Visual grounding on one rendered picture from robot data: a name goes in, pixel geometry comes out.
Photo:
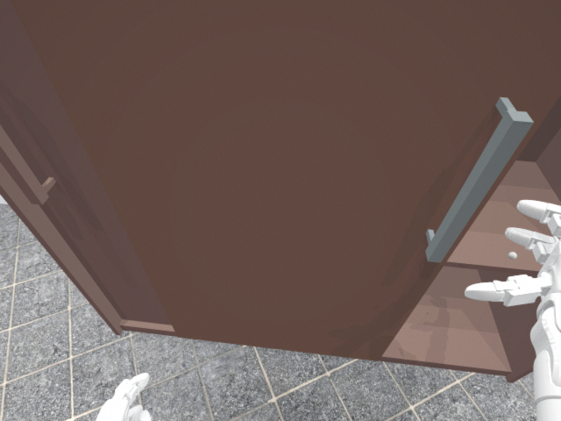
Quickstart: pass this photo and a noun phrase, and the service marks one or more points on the right robot hand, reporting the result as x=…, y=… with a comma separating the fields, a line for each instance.
x=522, y=289

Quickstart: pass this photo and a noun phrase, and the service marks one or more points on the robot right forearm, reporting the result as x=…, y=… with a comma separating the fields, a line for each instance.
x=546, y=339

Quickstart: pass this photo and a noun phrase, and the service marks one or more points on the handle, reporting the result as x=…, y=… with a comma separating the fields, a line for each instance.
x=16, y=166
x=506, y=138

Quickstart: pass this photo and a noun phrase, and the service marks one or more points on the left robot hand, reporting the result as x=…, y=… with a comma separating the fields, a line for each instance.
x=118, y=407

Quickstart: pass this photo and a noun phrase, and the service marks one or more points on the wardrobe door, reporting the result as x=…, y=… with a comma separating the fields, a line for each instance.
x=276, y=164
x=36, y=122

